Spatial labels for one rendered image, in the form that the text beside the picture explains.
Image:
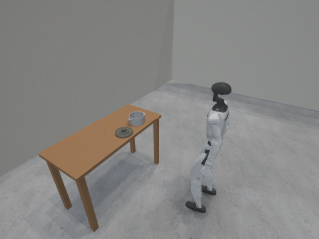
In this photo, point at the robot left upper arm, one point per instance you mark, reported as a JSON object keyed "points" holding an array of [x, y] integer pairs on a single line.
{"points": [[214, 121]]}

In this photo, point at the right robot forearm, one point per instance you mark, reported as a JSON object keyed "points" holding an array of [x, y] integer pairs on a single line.
{"points": [[226, 128]]}

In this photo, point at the left robot forearm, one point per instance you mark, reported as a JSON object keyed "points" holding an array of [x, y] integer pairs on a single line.
{"points": [[214, 151]]}

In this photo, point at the right robot thigh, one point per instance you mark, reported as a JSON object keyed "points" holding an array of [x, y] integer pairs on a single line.
{"points": [[203, 149]]}

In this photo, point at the robot right upper arm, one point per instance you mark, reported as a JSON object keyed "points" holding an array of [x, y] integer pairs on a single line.
{"points": [[228, 118]]}

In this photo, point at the pot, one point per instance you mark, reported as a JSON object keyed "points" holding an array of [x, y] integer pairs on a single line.
{"points": [[136, 118]]}

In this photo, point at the lid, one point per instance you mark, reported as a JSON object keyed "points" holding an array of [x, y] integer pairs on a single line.
{"points": [[125, 134]]}

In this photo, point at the robot left hand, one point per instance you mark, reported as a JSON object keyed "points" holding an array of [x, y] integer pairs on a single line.
{"points": [[205, 172]]}

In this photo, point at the robot torso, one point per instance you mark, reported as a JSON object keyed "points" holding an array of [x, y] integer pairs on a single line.
{"points": [[223, 121]]}

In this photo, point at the table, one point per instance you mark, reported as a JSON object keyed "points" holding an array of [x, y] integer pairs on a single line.
{"points": [[80, 153]]}

